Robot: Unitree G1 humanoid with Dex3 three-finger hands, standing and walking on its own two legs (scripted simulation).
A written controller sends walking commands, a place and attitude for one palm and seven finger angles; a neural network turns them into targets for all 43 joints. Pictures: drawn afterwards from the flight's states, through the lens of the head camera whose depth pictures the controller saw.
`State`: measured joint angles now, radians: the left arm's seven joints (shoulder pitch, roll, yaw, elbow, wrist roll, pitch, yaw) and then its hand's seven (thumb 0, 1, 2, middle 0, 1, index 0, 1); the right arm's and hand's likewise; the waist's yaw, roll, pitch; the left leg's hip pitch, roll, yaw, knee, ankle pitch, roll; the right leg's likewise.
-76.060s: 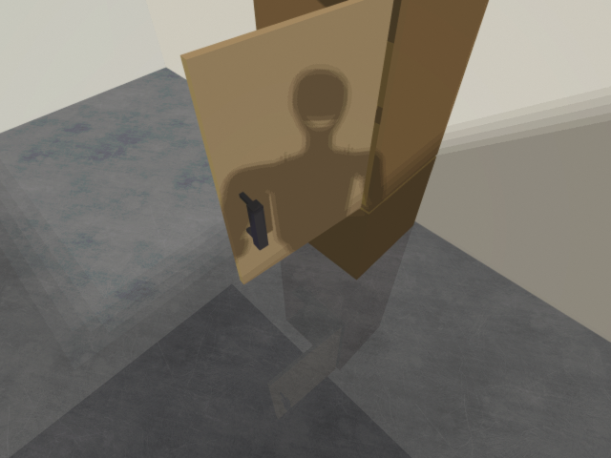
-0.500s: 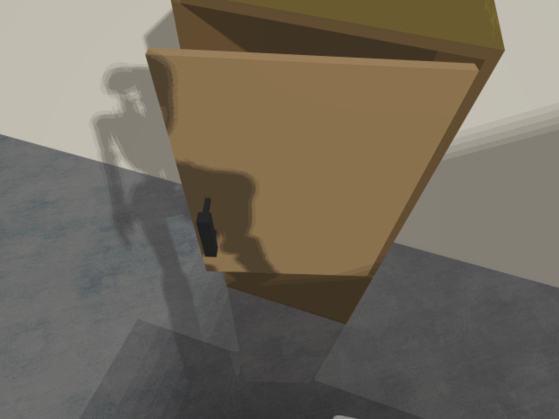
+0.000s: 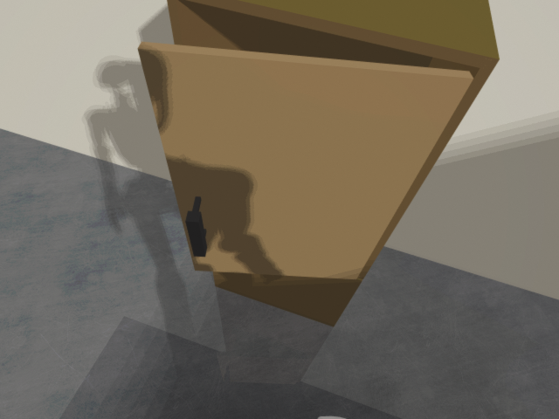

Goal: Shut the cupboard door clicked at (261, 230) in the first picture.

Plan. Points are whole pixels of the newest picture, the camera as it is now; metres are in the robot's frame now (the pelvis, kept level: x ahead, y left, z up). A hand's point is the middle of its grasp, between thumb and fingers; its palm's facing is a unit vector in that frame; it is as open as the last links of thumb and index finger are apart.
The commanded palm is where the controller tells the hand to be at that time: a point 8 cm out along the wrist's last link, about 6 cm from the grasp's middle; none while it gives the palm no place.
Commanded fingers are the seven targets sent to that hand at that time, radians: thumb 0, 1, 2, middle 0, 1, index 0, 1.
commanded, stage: come to a stop and stand still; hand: left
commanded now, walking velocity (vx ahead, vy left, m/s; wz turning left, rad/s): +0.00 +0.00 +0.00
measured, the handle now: (198, 226) +0.46 +0.19 -0.10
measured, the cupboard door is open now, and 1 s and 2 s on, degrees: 17 17 17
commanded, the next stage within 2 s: look again from close up in 0.60 s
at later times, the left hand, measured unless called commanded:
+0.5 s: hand out of the picture -0.03 +0.13 -0.18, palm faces +0.01 -0.99 -0.17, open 7.3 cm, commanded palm none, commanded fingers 0.00 0.90 0.90 -0.20 -0.30 -0.20 -0.30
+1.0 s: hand out of the picture -0.02 +0.18 -0.18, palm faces +0.01 -0.98 -0.22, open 7.3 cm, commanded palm none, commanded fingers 0.00 0.90 0.90 -0.20 -0.30 -0.20 -0.30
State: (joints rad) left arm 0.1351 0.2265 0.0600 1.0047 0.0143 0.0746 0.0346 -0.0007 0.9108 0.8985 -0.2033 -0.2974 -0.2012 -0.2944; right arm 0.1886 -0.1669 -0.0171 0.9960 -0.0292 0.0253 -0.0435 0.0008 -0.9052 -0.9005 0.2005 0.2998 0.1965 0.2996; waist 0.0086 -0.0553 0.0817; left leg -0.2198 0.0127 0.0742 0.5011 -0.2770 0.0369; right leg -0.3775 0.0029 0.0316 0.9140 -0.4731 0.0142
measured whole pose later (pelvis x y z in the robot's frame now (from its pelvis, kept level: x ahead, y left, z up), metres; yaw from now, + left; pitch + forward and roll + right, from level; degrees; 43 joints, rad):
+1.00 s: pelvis -0.03 +0.00 -0.01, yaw +0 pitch -1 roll +0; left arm 0.29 0.15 -0.01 1.07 0.02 -0.01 0.04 0.00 0.91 0.90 -0.20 -0.30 -0.20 -0.29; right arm 0.32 -0.16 0.01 1.07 -0.02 -0.01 -0.02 0.03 -0.94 -0.90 0.20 0.30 0.20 0.30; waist -0.01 0.02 0.01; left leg -0.28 0.00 0.08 0.54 -0.25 0.04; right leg -0.19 -0.03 0.00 0.54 -0.33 0.02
